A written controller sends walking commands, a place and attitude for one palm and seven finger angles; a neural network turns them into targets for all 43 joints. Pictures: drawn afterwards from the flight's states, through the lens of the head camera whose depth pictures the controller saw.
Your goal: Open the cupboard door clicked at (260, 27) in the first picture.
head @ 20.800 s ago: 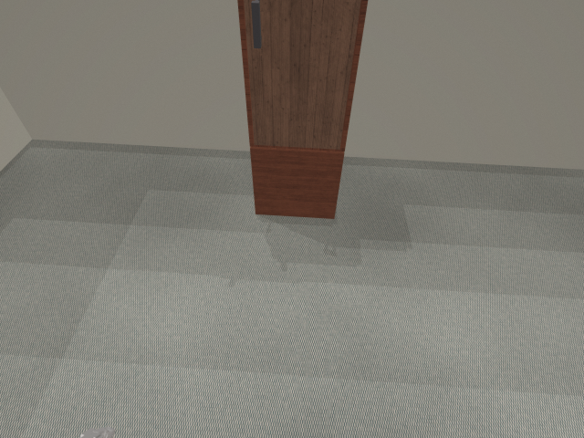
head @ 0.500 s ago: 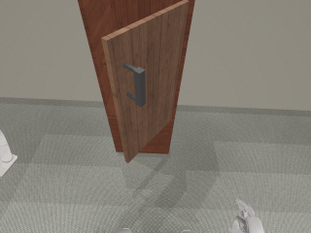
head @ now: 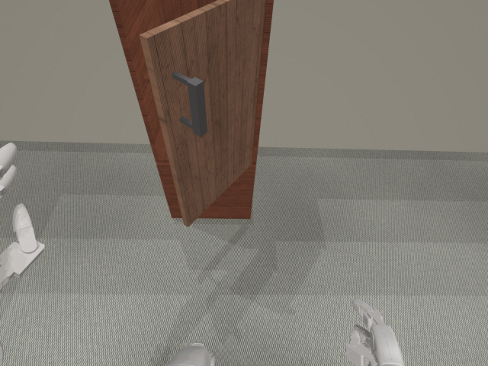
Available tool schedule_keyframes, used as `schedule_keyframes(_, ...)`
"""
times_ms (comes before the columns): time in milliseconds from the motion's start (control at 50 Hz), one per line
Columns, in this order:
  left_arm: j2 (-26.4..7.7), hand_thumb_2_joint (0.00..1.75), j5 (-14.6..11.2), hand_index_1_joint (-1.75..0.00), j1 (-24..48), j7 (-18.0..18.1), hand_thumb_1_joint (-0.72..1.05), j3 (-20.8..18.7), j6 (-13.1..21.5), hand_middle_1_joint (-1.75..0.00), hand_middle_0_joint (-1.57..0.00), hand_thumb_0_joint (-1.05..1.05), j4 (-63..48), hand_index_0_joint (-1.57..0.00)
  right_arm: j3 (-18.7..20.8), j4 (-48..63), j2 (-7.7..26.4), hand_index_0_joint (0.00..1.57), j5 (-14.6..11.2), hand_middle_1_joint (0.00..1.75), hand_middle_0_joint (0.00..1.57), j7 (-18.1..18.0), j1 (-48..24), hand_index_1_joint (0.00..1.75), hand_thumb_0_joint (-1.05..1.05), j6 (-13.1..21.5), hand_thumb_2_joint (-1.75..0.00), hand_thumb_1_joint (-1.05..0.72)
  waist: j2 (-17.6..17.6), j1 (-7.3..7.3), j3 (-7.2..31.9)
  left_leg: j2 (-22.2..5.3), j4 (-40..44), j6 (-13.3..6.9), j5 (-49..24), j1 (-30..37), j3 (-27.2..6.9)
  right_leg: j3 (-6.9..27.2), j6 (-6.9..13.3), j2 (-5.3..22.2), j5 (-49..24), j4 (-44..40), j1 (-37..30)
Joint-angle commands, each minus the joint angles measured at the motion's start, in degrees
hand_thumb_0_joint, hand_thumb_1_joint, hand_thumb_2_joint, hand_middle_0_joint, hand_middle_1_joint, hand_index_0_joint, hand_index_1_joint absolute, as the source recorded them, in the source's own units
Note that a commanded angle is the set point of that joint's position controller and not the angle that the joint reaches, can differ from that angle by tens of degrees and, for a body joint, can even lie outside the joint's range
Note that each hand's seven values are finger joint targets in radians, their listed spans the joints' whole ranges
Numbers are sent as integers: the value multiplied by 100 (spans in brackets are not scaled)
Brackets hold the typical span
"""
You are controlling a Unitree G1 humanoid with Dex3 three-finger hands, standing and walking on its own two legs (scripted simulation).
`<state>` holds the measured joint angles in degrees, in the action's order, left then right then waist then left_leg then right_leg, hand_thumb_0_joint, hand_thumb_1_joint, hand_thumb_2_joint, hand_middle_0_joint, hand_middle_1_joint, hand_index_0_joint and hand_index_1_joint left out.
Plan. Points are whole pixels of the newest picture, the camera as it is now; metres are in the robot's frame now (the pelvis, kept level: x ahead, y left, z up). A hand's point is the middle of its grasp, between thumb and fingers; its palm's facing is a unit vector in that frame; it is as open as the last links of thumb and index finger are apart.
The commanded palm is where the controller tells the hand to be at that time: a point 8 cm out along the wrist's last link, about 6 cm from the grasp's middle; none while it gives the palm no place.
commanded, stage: stop stepping back and stand still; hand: left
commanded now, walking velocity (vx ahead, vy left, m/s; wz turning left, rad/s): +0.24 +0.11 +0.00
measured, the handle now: (189, 104) +0.56 +0.16 +0.11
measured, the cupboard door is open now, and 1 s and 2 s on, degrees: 53 53 53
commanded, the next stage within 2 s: let the arm hang, fingers relaxed in 0.66 s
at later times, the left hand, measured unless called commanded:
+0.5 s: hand (12, 331) +0.13 +0.24 +0.16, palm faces +0.45 -0.79 -0.42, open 7.4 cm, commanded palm +0.07 +0.28 +0.18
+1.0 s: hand out of the picture +0.03 +0.20 -0.15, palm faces +0.02 -0.97 -0.24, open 7.4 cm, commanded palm none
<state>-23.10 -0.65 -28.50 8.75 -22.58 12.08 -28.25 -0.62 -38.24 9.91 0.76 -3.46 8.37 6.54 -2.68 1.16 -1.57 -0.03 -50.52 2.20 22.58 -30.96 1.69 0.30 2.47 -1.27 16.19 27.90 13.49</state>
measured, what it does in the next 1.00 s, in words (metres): steps on the spot: left foot, then left foot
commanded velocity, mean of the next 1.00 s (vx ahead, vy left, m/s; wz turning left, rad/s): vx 0.09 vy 0.02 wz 0.00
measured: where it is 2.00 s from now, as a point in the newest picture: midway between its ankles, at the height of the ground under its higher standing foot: outside the picture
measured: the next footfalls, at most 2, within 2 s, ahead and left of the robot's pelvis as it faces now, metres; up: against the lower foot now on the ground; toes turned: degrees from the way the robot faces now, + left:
left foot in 0.12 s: +0.02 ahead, +0.10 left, +0.00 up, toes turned +3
left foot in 0.62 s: -0.02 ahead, +0.12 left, +0.00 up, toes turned +6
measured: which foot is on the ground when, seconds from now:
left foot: up 0.00-0.10, down 0.12-0.38, up 0.40-0.60, down 0.62-1.00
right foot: down 0.00-1.00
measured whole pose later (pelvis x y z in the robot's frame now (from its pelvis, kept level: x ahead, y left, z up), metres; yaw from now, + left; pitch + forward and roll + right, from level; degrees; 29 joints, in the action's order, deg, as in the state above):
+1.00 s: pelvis -0.08 +0.01 -0.01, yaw +3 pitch -1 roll +0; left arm -12.0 1.4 -13.9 -0.1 -0.6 -3.0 42.6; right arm -0.2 -49.6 13.4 1.6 0.2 9.1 -0.1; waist 0.6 -1.8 -0.5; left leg -0.2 -32.4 -1.1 15.4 -16.1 3.4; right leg -3.9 1.2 1.0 17.6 33.1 14.7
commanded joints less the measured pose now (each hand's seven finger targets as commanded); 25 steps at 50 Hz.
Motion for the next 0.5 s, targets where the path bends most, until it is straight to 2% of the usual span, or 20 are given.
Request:
schedule_keyframes(0,-1105,90,-28,-30,-504,146,90,-955,222,-30,-20,0,-1180,-20,131,1243,540,20,-26,30,20,-168,-284,30,0,157,-90,-90,-188,-86,1170,33,929,-133,-245,805,230,646,448,1400,-4621,-224,-793)
schedule_keyframes(40,-1161,90,-99,-30,-554,184,90,-1009,243,-30,-20,0,-1428,-20,165,1255,693,20,-30,30,20,-184,-40,30,0,180,-90,-90,-22,-182,1201,39,2253,-212,-1016,1485,164,596,248,1162,-3559,-268,-696)
schedule_keyframes(60,-1158,90,-133,-30,-534,211,90,-983,246,-30,-20,0,-1559,-20,235,1272,814,20,-38,30,20,-196,44,30,0,221,-90,-90,206,-203,1234,-159,2904,-257,-1706,1953,-12,566,73,967,-2808,-158,-592)
schedule_keyframes(80,-1189,90,-165,-30,-606,216,90,-976,252,-30,-20,0,-1640,-20,324,1340,965,20,-69,30,20,-223,3,30,0,262,-90,-90,733,-100,1145,-741,3144,-388,-2498,2191,-581,386,-137,587,-1585,-36,-371)
schedule_keyframes(100,-1272,90,-156,-30,-538,208,90,-1066,322,-30,-20,0,-1794,-20,367,1434,1078,20,-104,30,20,-198,-56,30,0,327,-90,-90,1174,31,1158,-1086,3093,-545,-2901,2353,-946,331,-226,310,-685,53,-93)
schedule_keyframes(120,-1269,90,-139,-30,-636,199,90,-1101,326,-30,-20,0,-1547,-20,371,1418,1062,20,-115,30,20,-183,-20,30,0,398,-90,-90,1057,21,1174,-1157,2975,-601,-3606,2542,-1031,203,-243,116,-570,247,82)
schedule_keyframes(140,-1299,90,-162,-30,-631,175,90,-1126,330,-30,-20,0,-1512,-20,282,1316,894,20,-45,30,20,-175,101,30,0,428,-90,-90,1756,-131,1140,-1133,3238,-448,-3985,2655,-1108,-112,-279,19,-15,656,391)
schedule_keyframes(160,-1257,90,-138,-30,-435,156,90,-1040,348,-30,-20,0,-1634,-20,264,1264,866,20,29,30,20,-163,144,30,0,462,-90,-90,2054,-141,918,-1268,3548,-367,-3672,2385,-1274,-158,-298,-15,692,1116,469)
schedule_keyframes(180,-1256,90,-87,-30,-142,134,90,-1009,379,-30,-20,0,-1697,-20,290,1176,864,20,56,30,20,-153,141,30,0,534,-90,-90,1994,-134,734,-1388,3829,-458,-2456,2020,-1402,-52,-294,38,916,1509,412)
schedule_keyframes(200,-1064,90,-58,-30,-147,146,90,-843,363,-30,-20,0,-1455,-20,288,1120,856,20,18,30,20,-132,210,30,0,567,-90,-90,1477,-181,547,-1467,3875,-710,-1502,1740,-1377,12,-307,98,872,1472,334)
schedule_keyframes(220,-932,90,-62,-30,-322,162,90,-776,306,-30,-20,0,-1134,-20,288,1086,881,20,-22,30,20,-109,254,30,0,565,-90,-90,1167,-196,512,-1384,3865,-803,-1005,1668,-1264,-61,-319,111,745,1163,236)
schedule_keyframes(280,-907,90,-36,-30,-179,161,90,-637,191,-30,-20,0,-875,-20,259,1123,977,20,-59,30,20,-138,-52,30,0,454,-90,-90,1178,-208,130,-1045,4039,-613,992,610,-832,-413,-246,53,498,18,-665)
schedule_keyframes(300,-899,90,-15,-30,-74,148,90,-586,196,-30,-20,0,-827,-20,268,1115,968,20,-39,30,20,-146,-74,30,0,393,-90,-90,998,-235,32,-804,3751,-495,1130,406,-677,-300,-155,114,585,-441,-776)
schedule_keyframes(320,-985,90,-10,-30,11,138,90,-641,200,-30,-20,0,-723,-20,312,1098,958,20,-14,30,20,-149,-68,30,0,329,-90,-90,571,-251,60,-468,2996,-385,921,503,-369,270,62,409,1045,-933,-490)
schedule_keyframes(340,-1090,90,-37,-30,147,115,90,-689,218,-30,-20,0,-788,-20,357,1112,945,20,23,30,20,-140,-65,30,0,278,-90,-90,-73,-256,173,-165,1812,-281,337,807,-123,1257,412,1043,1733,-1479,96)
schedule_keyframes(360,-1172,90,-53,-30,351,123,90,-709,205,-30,-20,0,-975,-20,367,1029,919,20,-18,30,20,-120,-40,30,0,269,-90,-90,-748,-148,357,13,513,-236,27,752,-1,2326,729,1774,2488,-1958,429)
schedule_keyframes(380,-1151,90,-56,-30,543,140,90,-674,208,-30,-20,0,-1076,-20,394,973,952,20,-41,30,20,-101,-79,30,0,264,-90,-90,-741,-129,267,0,-485,-225,55,375,-90,2671,916,2047,2313,-2034,448)
schedule_keyframes(420,-1089,90,-64,-30,388,131,90,-706,308,-30,-20,0,-867,-20,300,889,837,20,-14,30,20,-82,87,30,0,303,-90,-90,-143,-230,291,-245,-318,-226,-268,196,-189,1674,803,1830,867,-1618,71)
schedule_keyframes(440,-1089,90,-45,-30,333,129,90,-730,348,-30,-20,0,-854,-20,277,883,809,20,-18,30,20,-94,70,30,0,317,-90,-90,-191,-224,349,-286,184,-246,-344,419,-97,1280,714,1718,328,-1453,22)
schedule_keyframes(480,-1120,90,-32,-30,246,141,90,-752,396,-30,-20,0,-850,-20,267,913,777,20,-20,30,20,-162,-66,30,0,347,-90,-90,-170,-147,272,-258,1064,-322,-313,886,111,1035,600,1605,278,-1392,153)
